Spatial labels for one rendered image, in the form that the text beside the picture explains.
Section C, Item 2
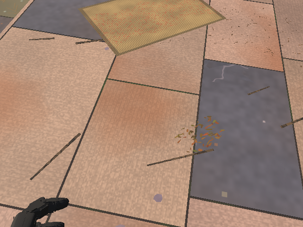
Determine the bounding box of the robot left hand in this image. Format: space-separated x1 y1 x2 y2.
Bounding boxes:
10 197 69 227

